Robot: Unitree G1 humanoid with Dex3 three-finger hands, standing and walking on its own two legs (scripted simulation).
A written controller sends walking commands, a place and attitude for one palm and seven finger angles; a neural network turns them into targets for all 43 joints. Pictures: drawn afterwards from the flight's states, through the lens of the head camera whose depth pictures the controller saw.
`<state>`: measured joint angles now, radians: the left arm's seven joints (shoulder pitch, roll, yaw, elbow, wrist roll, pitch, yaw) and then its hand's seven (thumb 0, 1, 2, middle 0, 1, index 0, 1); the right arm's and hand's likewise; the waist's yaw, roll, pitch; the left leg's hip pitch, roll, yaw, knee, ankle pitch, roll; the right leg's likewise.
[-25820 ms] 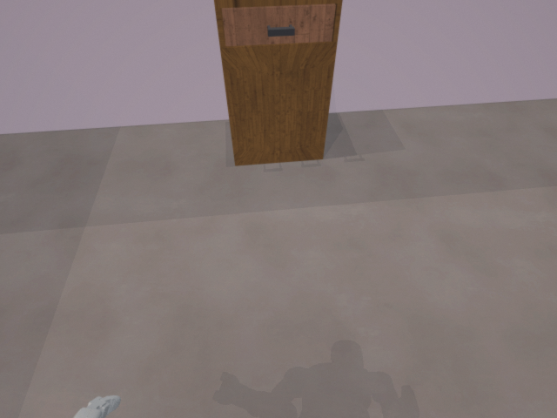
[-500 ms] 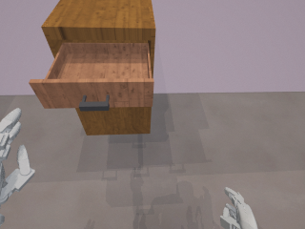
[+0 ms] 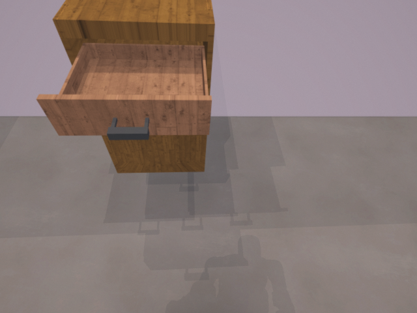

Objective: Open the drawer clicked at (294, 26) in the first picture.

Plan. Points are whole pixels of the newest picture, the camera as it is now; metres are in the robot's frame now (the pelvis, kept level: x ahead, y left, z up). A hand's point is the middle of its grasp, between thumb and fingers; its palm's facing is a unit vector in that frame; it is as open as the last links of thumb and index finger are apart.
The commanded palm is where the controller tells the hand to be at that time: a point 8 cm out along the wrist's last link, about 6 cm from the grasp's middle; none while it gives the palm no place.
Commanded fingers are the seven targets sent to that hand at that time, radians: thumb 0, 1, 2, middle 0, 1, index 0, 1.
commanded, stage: let the arm hang, fingers relaxed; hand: left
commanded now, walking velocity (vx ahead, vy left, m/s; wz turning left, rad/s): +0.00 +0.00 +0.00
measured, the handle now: (129, 127) +0.56 +0.25 -0.05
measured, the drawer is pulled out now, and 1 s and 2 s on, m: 0.30 0.30 0.30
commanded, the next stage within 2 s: look to check the result in 0.64 s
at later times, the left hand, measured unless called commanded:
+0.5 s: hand out of the picture +0.05 +0.18 -0.17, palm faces -0.03 -0.97 -0.23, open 7.4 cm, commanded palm none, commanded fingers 0.00 0.90 0.90 -0.20 -0.30 -0.20 -0.30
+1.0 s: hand out of the picture +0.06 +0.19 -0.17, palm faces -0.03 -0.97 -0.26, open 7.4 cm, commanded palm none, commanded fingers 0.00 0.90 0.90 -0.20 -0.30 -0.20 -0.30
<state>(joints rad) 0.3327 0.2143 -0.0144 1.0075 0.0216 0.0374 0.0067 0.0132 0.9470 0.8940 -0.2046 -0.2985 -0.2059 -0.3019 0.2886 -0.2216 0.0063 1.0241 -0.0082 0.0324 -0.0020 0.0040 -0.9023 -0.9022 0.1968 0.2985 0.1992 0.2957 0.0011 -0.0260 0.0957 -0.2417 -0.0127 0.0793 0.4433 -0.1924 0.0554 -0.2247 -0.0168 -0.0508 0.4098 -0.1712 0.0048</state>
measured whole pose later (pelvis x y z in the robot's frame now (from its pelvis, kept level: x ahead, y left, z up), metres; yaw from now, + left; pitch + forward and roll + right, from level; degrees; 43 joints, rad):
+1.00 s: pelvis +0.04 -0.02 +0.01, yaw -1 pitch -1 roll +0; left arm 0.20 0.22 0.01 1.14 0.02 -0.01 0.02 0.01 0.91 0.90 -0.20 -0.30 -0.20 -0.30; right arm 0.19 -0.21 -0.01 1.13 -0.01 0.00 -0.02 0.00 -0.90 -0.90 0.20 0.30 0.20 0.30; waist -0.01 0.01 0.08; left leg -0.12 0.00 0.09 0.32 -0.19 0.03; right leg -0.13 0.00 -0.04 0.33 -0.19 -0.01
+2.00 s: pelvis +0.06 -0.03 +0.01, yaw -1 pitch -1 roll +0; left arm 0.10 0.30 0.01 1.12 0.02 -0.02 0.01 0.01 0.90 0.89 -0.20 -0.30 -0.20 -0.30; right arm 0.12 -0.31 -0.01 1.11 -0.01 0.00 -0.01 0.00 -0.90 -0.90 0.20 0.30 0.20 0.30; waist -0.01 0.01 0.07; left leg -0.07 0.01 0.08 0.27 -0.19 0.01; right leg -0.08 0.02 -0.04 0.28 -0.19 -0.03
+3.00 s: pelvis +0.06 -0.03 +0.01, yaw -1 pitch -1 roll +0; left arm 0.09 0.33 0.01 1.12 0.02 -0.02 0.00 0.01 0.90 0.89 -0.20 -0.30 -0.20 -0.30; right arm 0.10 -0.33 -0.01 1.11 -0.01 0.00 0.00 0.00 -0.90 -0.90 0.20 0.30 0.20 0.30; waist -0.01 0.01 0.07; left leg -0.06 0.01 0.08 0.25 -0.18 0.01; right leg -0.07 0.02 -0.05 0.26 -0.18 -0.03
